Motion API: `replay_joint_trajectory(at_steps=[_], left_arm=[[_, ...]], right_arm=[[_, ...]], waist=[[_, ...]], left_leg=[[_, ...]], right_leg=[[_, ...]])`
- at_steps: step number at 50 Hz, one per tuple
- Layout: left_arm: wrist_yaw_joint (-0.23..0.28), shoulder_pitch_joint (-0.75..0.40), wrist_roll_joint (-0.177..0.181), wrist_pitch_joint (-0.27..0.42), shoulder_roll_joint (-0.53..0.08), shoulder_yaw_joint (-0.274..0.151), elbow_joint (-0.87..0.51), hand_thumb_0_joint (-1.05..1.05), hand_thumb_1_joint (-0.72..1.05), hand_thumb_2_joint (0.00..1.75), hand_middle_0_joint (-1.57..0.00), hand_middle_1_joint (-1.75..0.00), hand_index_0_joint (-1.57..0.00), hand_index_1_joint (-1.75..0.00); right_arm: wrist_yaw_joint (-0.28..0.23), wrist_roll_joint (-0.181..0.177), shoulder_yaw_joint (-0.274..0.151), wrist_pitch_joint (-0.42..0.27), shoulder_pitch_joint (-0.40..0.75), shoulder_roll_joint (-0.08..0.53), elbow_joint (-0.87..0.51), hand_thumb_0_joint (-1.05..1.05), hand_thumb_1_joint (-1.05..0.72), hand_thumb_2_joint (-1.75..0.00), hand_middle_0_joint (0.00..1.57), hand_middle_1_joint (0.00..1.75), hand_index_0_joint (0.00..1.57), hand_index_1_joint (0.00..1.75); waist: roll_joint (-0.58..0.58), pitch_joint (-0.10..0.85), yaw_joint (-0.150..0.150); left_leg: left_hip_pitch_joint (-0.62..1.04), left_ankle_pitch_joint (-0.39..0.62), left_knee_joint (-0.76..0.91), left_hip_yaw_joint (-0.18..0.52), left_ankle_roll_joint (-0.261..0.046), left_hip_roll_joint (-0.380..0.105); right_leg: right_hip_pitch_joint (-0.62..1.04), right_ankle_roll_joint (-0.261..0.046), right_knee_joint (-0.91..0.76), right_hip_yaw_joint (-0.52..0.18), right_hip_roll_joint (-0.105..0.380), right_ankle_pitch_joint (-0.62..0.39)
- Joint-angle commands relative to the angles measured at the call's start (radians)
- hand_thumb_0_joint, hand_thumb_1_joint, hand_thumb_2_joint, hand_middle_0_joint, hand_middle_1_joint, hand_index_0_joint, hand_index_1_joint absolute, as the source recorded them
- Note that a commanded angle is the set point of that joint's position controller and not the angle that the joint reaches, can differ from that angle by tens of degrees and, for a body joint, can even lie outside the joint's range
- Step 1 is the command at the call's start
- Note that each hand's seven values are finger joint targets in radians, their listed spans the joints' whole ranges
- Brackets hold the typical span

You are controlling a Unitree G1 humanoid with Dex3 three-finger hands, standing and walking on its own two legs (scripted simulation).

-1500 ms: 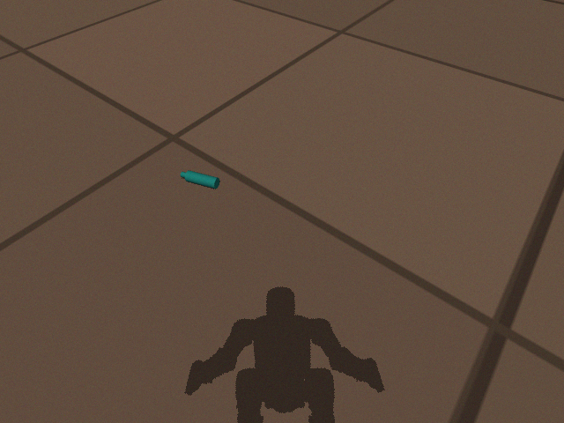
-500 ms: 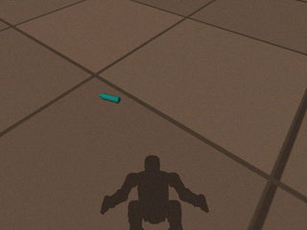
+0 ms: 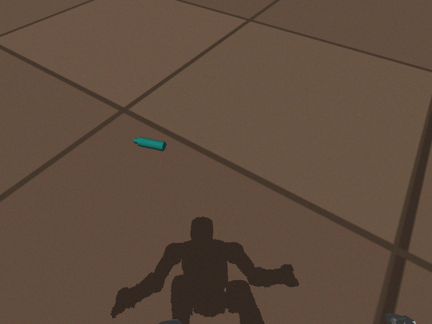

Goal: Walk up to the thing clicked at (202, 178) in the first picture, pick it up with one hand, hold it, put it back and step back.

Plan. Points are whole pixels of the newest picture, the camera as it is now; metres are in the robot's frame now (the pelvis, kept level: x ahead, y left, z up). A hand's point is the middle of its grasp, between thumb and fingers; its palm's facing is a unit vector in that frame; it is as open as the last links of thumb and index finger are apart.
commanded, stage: walk up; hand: left
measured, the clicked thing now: (149, 143) +1.22 +0.43 -0.72
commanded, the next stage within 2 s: none
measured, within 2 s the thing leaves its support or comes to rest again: neither
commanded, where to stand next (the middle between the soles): +0.81 +0.36 m, yaw -15 degrees
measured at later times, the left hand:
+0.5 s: hand (70, 251) +0.29 +0.33 -0.09, palm faces -0.07 -0.86 -0.50, open 7.3 cm
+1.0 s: hand (51, 179) +0.50 +0.47 -0.12, palm faces -0.22 -0.87 -0.44, open 7.3 cm
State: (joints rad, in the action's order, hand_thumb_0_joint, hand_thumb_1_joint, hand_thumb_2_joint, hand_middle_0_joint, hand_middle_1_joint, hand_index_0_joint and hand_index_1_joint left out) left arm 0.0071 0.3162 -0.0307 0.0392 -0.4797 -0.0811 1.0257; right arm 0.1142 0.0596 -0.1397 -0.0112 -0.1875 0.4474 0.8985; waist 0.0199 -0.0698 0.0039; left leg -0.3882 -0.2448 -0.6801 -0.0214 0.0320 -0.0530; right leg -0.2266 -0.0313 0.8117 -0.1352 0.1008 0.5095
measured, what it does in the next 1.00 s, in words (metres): walks ahead: right foot, then left foot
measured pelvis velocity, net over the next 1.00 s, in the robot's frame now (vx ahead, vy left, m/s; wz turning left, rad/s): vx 0.39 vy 0.20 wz -0.17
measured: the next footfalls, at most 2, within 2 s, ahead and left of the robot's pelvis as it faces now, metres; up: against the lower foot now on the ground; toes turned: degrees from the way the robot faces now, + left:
right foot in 0.30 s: +0.24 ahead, -0.08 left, +0.00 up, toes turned -9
left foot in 0.74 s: +0.46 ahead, +0.27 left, +0.00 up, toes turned -2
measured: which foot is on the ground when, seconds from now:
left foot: down 0.00-0.34, up 0.36-0.72, down 0.74-1.00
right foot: up 0.00-0.28, down 0.30-0.76, up 0.78-1.00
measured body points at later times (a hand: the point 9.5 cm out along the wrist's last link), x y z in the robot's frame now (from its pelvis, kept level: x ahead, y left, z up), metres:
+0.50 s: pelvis +0.19 +0.05 +0.01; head +0.19 +0.01 +0.46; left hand +0.29 +0.38 -0.06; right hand +0.23 -0.27 -0.13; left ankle +0.20 +0.19 -0.65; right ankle +0.20 -0.07 -0.71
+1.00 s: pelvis +0.39 +0.20 +0.02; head +0.43 +0.20 +0.46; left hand +0.52 +0.52 -0.09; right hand +0.40 -0.13 -0.08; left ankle +0.42 +0.27 -0.71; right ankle +0.42 +0.05 -0.65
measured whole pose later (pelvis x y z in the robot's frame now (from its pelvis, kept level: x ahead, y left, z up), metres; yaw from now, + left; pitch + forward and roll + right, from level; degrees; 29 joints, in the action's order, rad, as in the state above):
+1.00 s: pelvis +0.39 +0.20 +0.02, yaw -10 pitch -2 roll +0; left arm 0.03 0.30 0.01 0.08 -0.45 -0.04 0.92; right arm 0.09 0.02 -0.09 -0.01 -0.28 0.39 0.78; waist 0.02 -0.11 -0.05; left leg -0.25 -0.28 -0.56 -0.15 -0.07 0.00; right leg -0.54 -0.03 1.03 0.00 0.04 0.32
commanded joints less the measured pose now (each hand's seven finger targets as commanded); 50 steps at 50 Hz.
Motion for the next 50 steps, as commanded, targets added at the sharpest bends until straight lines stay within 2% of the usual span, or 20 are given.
replay_joint_trajectory(at_steps=[1,5,11,14,15,16,17,18,20,22,25,33,36,37,38,39,40,41,44,50], left_arm=[[0.02,-0.057,0.025,0.041,-0.185,-0.006,-0.132,0.0,0.9,0.9,-0.2,-0.3,-0.2,-0.3],[-0.009,0.027,0.045,0.05,-0.199,-0.026,-0.058,0.0,0.9,0.9,-0.2,-0.3,-0.2,-0.3],[-0.026,-0.075,0.031,0.064,-0.155,-0.025,-0.135,0.0,0.9,0.9,-0.2,-0.3,-0.2,-0.3],[-0.01,0.08,0.025,0.072,-0.157,-0.043,-0.091,0.0,0.9,0.9,-0.2,-0.3,-0.2,-0.3],[0.002,0.168,0.021,0.073,-0.203,-0.066,-0.075,0.0,0.9,0.9,-0.2,-0.3,-0.2,-0.3],[0.016,0.217,0.013,0.076,-0.259,-0.09,-0.08,0.0,0.9,0.9,-0.2,-0.3,-0.2,-0.3],[0.026,0.167,0.014,0.083,-0.304,-0.089,-0.128,0.0,0.9,0.9,-0.2,-0.3,-0.2,-0.3],[0.029,0.087,0.024,0.075,-0.306,-0.082,-0.152,0.0,0.9,0.9,-0.2,-0.3,-0.2,-0.3],[0.028,0.027,0.034,0.078,-0.274,-0.072,-0.176,0.0,0.9,0.9,-0.2,-0.3,-0.2,-0.3],[0.029,0.005,0.043,0.085,-0.229,-0.057,-0.187,0.0,0.9,0.9,-0.2,-0.3,-0.2,-0.3],[0.028,0.035,0.037,0.098,-0.226,-0.054,-0.191,0.0,0.9,0.9,-0.2,-0.3,-0.2,-0.3],[0.036,0.039,0.016,0.105,-0.289,-0.064,-0.212,0.0,0.9,0.9,-0.2,-0.3,-0.2,-0.3],[0.042,-0.041,0.011,0.093,-0.284,-0.058,-0.23,0.0,0.9,0.9,-0.2,-0.3,-0.2,-0.3],[0.043,0.002,0.008,0.089,-0.216,-0.037,-0.228,0.0,0.9,0.9,-0.2,-0.3,-0.2,-0.3],[0.042,0.076,0.015,0.085,-0.112,-0.003,-0.217,0.0,0.9,0.9,-0.2,-0.3,-0.2,-0.3],[0.05,0.107,0.035,0.077,-0.107,0.005,-0.22,0.0,0.9,0.9,-0.2,-0.3,-0.2,-0.3],[0.064,0.105,0.038,0.068,-0.179,-0.011,-0.198,0.0,0.9,0.9,-0.2,-0.3,-0.2,-0.3],[0.064,0.078,0.036,0.066,-0.211,-0.013,-0.181,0.0,0.9,0.9,-0.2,-0.3,-0.2,-0.3],[0.04,0.122,0.059,0.065,-0.207,-0.023,-0.124,0.0,0.9,0.9,-0.2,-0.3,-0.2,-0.3],[0.028,0.043,0.04,0.051,-0.155,-0.016,-0.156,0.0,0.9,0.9,-0.2,-0.3,-0.2,-0.3]], right_arm=[[-0.031,-0.023,-0.08,-0.015,-0.017,0.363,-0.086,0.0,-0.9,-0.9,0.2,0.3,0.2,0.3],[-0.04,-0.027,-0.035,-0.036,-0.013,0.223,-0.105,0.0,-0.9,-0.9,0.2,0.3,0.2,0.3],[-0.031,-0.015,-0.024,-0.036,-0.041,0.219,-0.134,0.0,-0.9,-0.9,0.2,0.3,0.2,0.3],[-0.025,-0.022,-0.007,-0.023,0.016,0.185,-0.169,0.0,-0.9,-0.9,0.2,0.3,0.2,0.3],[-0.024,-0.02,0.01,-0.023,0.003,0.147,-0.18,0.0,-0.9,-0.9,0.2,0.3,0.2,0.3],[-0.024,-0.017,0.025,-0.024,-0.047,0.099,-0.183,0.0,-0.9,-0.9,0.2,0.3,0.2,0.3],[-0.026,-0.021,0.03,-0.009,-0.112,0.103,-0.18,0.0,-0.9,-0.9,0.2,0.3,0.2,0.3],[-0.034,-0.014,0.005,0.006,-0.104,0.205,-0.165,0.0,-0.9,-0.9,0.2,0.3,0.2,0.3],[-0.039,-0.017,-0.003,-0.001,-0.049,0.224,-0.148,0.0,-0.9,-0.9,0.2,0.3,0.2,0.3],[-0.035,-0.023,-0.002,0.003,-0.099,0.204,-0.114,0.0,-0.9,-0.9,0.2,0.3,0.2,0.3],[-0.022,-0.014,-0.002,0.015,-0.093,0.172,-0.125,0.0,-0.9,-0.9,0.2,0.3,0.2,0.3],[0.016,-0.014,-0.025,0.009,0.068,0.155,-0.201,0.0,-0.9,-0.9,0.2,0.3,0.2,0.3],[0.012,-0.013,-0.059,0.007,-0.115,0.19,-0.151,0.0,-0.9,-0.9,0.2,0.3,0.2,0.3],[0.002,-0.007,-0.081,0.002,-0.241,0.236,-0.107,0.0,-0.9,-0.9,0.2,0.3,0.2,0.3],[-0.015,0.004,-0.097,-0.004,-0.314,0.291,-0.1,0.0,-0.9,-0.9,0.2,0.3,0.2,0.3],[-0.026,-0.008,-0.094,-0.012,-0.226,0.34,-0.144,0.0,-0.9,-0.9,0.2,0.3,0.2,0.3],[-0.032,-0.043,-0.101,-0.007,-0.154,0.37,-0.157,0.0,-0.9,-0.9,0.2,0.3,0.2,0.3],[-0.037,-0.048,-0.089,-0.002,-0.095,0.33,-0.177,0.0,-0.9,-0.9,0.2,0.3,0.2,0.3],[-0.045,-0.04,-0.041,-0.021,-0.043,0.224,-0.197,0.0,-0.9,-0.9,0.2,0.3,0.2,0.3],[-0.049,-0.026,-0.024,-0.031,-0.1,0.195,-0.206,0.0,-0.9,-0.9,0.2,0.3,0.2,0.3]], waist=[[-0.298,0.009,-0.073],[-0.194,0.005,-0.022],[-0.16,-0.018,-0.039],[-0.055,0.076,0.064],[0.052,0.137,0.112],[0.246,0.161,0.128],[0.241,0.164,0.077],[0.134,0.115,0.058],[0.075,0.015,0.04],[0.055,0.003,0.004],[0.076,-0.003,0.003],[0.113,0.004,0.009],[0.043,0.097,-0.121],[-0.139,0.182,-0.175],[-0.374,0.176,-0.197],[-0.438,0.146,-0.14],[-0.374,0.139,-0.115],[-0.306,0.074,-0.091],[-0.222,0.005,-0.035],[-0.18,0.005,-0.052]], left_leg=[[0.177,-0.789,0.588,0.709,-0.284,-0.375],[0.204,-0.341,0.451,0.277,-0.233,-0.201],[0.143,-0.137,0.416,0.157,-0.279,-0.213],[-0.01,-0.076,0.192,0.031,-0.21,-0.137],[-0.106,-0.039,0.001,-0.032,-0.168,-0.073],[-0.259,-0.251,-0.251,-0.086,-0.113,0.036],[-0.34,-0.295,-0.412,0.022,-0.059,0.072],[-0.318,-0.279,-0.458,0.104,-0.052,0.008],[-0.343,-0.215,-0.469,0.146,-0.042,-0.059],[-0.27,-0.13,-0.425,0.129,-0.04,-0.068],[-0.234,-0.072,-0.361,0.095,-0.022,-0.074],[-0.056,0.059,-0.072,0.009,-0.029,-0.084],[0.292,0.039,0.027,-0.05,-0.058,-0.037],[0.453,-0.031,0.083,-0.02,-0.089,-0.007],[0.512,-0.191,0.214,0.19,-0.113,-0.131],[0.48,-0.318,0.37,0.541,-0.161,-0.308],[0.397,-0.423,0.434,0.622,-0.232,-0.358],[0.288,-0.45,0.446,0.559,-0.241,-0.348],[0.166,-0.109,0.386,0.233,-0.156,-0.21],[0.219,0.062,0.403,0.117,-0.224,-0.196]], right_leg=[[-0.451,-0.046,0.427,0.053,-0.052,0.025],[-0.359,-0.009,0.195,0.1,-0.011,-0.14],[-0.181,0.005,-0.13,0.167,-0.024,-0.197],[0.174,-0.01,-0.263,0.233,-0.08,-0.377],[0.348,-0.02,-0.289,0.192,-0.069,-0.318],[0.461,-0.066,-0.42,-0.078,0.075,-0.11],[0.409,-0.124,-0.57,-0.498,0.298,0.081],[0.294,-0.222,-0.584,-0.569,0.338,0.204],[0.189,-0.246,-0.57,-0.438,0.292,0.036],[0.121,-0.17,-0.538,-0.213,0.193,-0.143],[0.067,-0.179,-0.495,-0.101,0.166,-0.381],[-0.052,-0.144,-0.423,0.058,0.134,-0.451],[-0.207,-0.108,-0.219,0.086,0.132,-0.417],[-0.248,-0.073,0.073,0.143,0.055,-0.419],[-0.398,-0.024,0.324,0.146,-0.066,-0.101],[-0.543,-0.012,0.43,0.129,-0.164,0.05],[-0.523,-0.039,0.509,0.058,-0.09,0.023],[-0.513,-0.037,0.526,0.055,-0.046,-0.043],[-0.392,-0.025,0.356,0.05,-0.012,-0.178],[-0.347,0.019,0.094,0.137,-0.018,-0.2]])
